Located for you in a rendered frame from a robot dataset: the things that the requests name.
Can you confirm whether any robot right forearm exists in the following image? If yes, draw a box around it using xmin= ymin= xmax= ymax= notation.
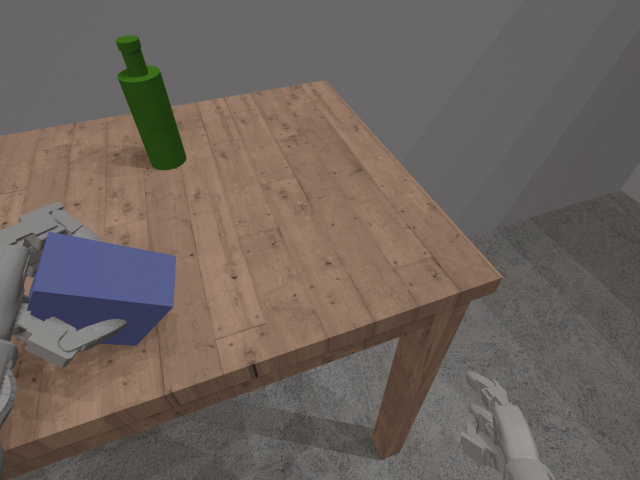
xmin=503 ymin=458 xmax=555 ymax=480

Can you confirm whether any table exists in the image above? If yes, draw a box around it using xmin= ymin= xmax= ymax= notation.
xmin=0 ymin=80 xmax=503 ymax=480

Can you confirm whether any sponge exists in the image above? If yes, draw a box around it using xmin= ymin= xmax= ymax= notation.
xmin=17 ymin=232 xmax=176 ymax=346

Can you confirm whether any robot left hand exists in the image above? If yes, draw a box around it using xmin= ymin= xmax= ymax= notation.
xmin=0 ymin=202 xmax=127 ymax=368

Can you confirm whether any robot right hand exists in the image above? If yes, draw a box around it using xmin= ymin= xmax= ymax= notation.
xmin=461 ymin=371 xmax=541 ymax=474

